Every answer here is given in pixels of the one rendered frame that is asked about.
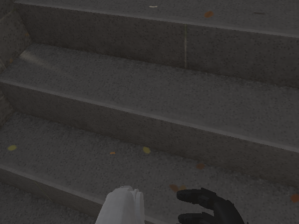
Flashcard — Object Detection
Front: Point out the robot right hand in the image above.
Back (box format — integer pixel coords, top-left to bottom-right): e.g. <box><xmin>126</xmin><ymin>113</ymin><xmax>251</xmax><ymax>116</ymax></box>
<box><xmin>177</xmin><ymin>188</ymin><xmax>249</xmax><ymax>224</ymax></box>

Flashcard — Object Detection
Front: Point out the robot left thigh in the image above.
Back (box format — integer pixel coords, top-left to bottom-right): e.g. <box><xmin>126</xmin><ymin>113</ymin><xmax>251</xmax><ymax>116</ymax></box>
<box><xmin>95</xmin><ymin>188</ymin><xmax>145</xmax><ymax>224</ymax></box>

